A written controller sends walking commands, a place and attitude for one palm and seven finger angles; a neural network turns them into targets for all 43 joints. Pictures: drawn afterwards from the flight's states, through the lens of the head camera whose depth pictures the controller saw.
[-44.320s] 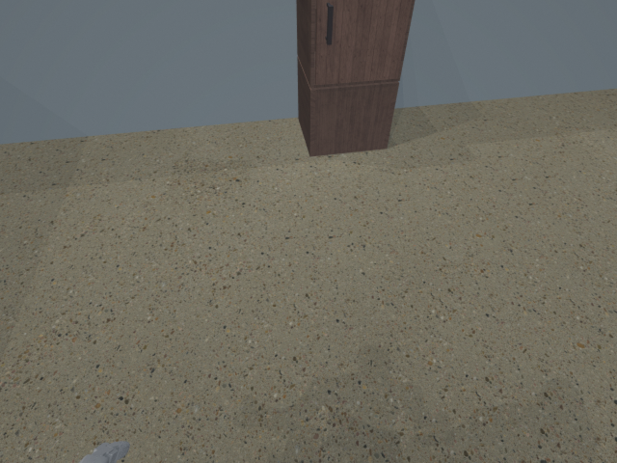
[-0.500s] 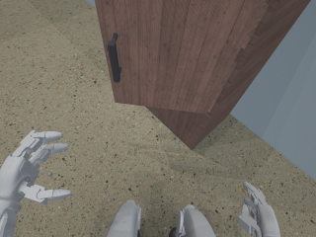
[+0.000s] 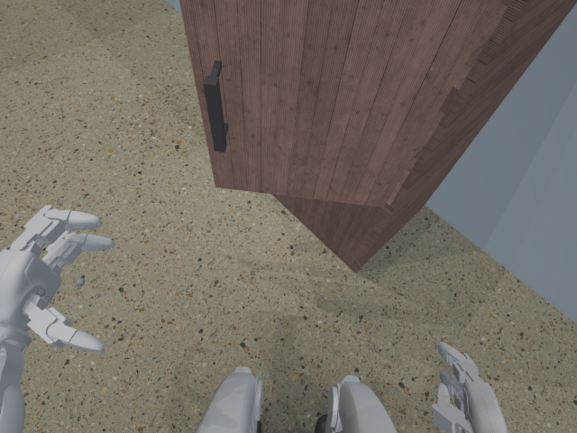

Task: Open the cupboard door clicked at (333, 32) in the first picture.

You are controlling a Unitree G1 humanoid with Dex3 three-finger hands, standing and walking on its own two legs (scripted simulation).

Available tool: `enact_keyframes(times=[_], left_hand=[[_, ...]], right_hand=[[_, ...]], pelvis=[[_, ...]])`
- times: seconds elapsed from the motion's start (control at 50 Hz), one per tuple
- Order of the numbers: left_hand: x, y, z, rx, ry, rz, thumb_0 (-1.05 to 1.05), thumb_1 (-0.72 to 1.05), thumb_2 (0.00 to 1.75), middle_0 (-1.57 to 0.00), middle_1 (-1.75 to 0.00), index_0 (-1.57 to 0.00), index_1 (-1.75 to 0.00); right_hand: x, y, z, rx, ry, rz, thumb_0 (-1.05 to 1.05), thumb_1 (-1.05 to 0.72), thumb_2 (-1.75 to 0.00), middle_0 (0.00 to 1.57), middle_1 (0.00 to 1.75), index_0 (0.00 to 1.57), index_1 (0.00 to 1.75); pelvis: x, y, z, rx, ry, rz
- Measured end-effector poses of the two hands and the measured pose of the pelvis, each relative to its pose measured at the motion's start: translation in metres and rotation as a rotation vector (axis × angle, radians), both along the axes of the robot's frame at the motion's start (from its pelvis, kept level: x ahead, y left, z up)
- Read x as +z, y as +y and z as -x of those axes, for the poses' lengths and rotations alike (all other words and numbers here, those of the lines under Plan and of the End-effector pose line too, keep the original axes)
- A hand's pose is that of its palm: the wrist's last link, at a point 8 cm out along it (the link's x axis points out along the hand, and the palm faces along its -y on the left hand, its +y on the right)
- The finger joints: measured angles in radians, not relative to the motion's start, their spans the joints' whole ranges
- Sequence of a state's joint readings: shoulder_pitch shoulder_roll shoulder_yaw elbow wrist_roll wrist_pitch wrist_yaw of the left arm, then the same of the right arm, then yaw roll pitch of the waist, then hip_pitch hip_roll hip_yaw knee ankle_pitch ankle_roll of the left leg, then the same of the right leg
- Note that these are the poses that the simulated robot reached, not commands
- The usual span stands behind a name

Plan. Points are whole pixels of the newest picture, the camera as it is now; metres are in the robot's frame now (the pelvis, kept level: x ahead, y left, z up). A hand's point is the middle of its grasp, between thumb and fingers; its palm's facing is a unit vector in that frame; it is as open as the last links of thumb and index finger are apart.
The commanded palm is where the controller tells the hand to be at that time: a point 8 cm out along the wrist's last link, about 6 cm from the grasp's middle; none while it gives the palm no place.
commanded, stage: raise the hand with hooked fingers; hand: left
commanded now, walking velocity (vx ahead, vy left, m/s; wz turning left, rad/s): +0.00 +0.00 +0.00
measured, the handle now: (218, 109) +0.59 +0.17 +0.04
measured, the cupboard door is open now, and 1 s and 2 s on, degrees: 41 41 41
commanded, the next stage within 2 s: move the hooked fingers beside the handle in 0.52 s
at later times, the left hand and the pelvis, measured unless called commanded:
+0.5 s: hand (104, 272) +0.29 +0.25 +0.05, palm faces -0.02 -1.00 -0.06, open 13.9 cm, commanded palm +0.27 +0.30 +0.05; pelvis +0.01 -0.02 +0.00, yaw +0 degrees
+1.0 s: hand (131, 231) +0.35 +0.24 +0.04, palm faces -0.07 -1.00 -0.03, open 13.9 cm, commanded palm +0.33 +0.29 +0.04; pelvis +0.01 -0.02 +0.00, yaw -1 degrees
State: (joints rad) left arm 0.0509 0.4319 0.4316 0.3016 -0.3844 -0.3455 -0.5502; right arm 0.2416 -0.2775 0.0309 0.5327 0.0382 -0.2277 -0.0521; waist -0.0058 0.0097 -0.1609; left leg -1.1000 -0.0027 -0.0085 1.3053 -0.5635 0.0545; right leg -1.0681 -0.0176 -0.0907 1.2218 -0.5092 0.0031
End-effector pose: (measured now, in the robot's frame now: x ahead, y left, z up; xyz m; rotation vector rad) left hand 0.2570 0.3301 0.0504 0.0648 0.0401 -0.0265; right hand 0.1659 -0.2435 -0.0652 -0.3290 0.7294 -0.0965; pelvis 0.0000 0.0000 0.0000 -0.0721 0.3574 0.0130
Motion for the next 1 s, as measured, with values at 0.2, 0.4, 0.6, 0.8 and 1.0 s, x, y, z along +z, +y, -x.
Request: enact_keyframes(times=[0.2,0.4,0.6,0.8,1.0], left_hand=[[-0.003,-0.01,-0.012,-0.007,0.019,0.017,-0.01,-0.5,0.3,-0.3,-1.2,-0.3,-1.2],[-0.004,-0.021,-0.014,-0.003,0.017,0.004,-0.01,-0.5,0.3,-0.3,-1.2,-0.3,-1.2],[-0.005,-0.027,-0.015,0.002,0.027,0.016,-0.01,-0.5,0.3,-0.3,-1.2,-0.3,-1.2],[-0.007,-0.023,-0.033,0.022,-0.012,0.018,-0.01,-0.5,0.3,-0.3,-1.2,-0.31,-1.2],[-0.006,-0.036,-0.076,-0.044,0.007,0.033,-0.01,-0.5,0.3,-0.3,-1.2,-0.31,-1.2]], right_hand=[[0.0,-0.013,0.001,-0.023,0.021,0.005,0.01,-0.9,-0.9,0.21,0.3,0.21,0.3],[-0.003,-0.021,-0.002,-0.029,0.033,-0.003,0.01,-0.9,-0.9,0.21,0.3,0.21,0.3],[-0.006,-0.026,-0.005,-0.032,0.029,-0.015,0.01,-0.9,-0.9,0.21,0.3,0.21,0.3],[-0.012,-0.031,-0.002,-0.032,0.048,0.009,0.01,-0.9,-0.9,0.21,0.3,0.21,0.3],[-0.015,-0.032,0.019,-0.081,0.104,0.008,0.01,-0.9,-0.9,0.21,0.3,0.21,0.3]], pelvis=[[0.002,-0.007,-0.005,-0.009,0.012,-0.008],[0.002,-0.016,-0.008,-0.009,0.014,-0.013],[0.001,-0.022,-0.009,-0.01,0.014,-0.019],[-0.004,-0.025,-0.007,-0.007,0.017,-0.016],[-0.002,-0.02,-0.005,-0.021,0.03,-0.019]])
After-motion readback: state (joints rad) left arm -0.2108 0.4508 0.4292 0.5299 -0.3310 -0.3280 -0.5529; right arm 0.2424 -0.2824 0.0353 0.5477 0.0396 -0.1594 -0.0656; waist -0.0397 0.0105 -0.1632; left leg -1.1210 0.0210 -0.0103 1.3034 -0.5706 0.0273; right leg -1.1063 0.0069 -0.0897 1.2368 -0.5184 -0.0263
